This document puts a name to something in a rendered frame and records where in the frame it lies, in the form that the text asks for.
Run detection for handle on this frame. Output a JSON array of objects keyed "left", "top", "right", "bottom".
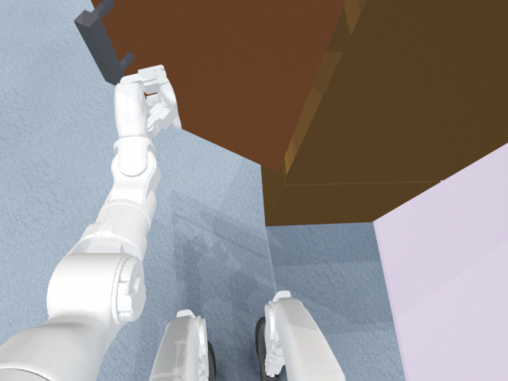
[{"left": 74, "top": 0, "right": 135, "bottom": 86}]

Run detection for cupboard door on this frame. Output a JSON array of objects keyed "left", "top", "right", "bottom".
[{"left": 91, "top": 0, "right": 346, "bottom": 172}]

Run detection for right robot thigh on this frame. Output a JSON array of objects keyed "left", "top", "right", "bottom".
[{"left": 264, "top": 297, "right": 346, "bottom": 381}]

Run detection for left robot forearm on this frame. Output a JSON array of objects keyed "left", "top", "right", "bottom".
[{"left": 47, "top": 136, "right": 161, "bottom": 316}]

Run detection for right robot foot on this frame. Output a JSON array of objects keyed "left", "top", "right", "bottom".
[{"left": 256, "top": 317, "right": 282, "bottom": 381}]

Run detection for robot left hand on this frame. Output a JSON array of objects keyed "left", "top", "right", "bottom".
[{"left": 114, "top": 65, "right": 182, "bottom": 140}]

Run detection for left robot upper arm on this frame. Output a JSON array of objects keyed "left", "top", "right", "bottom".
[{"left": 0, "top": 253, "right": 146, "bottom": 381}]

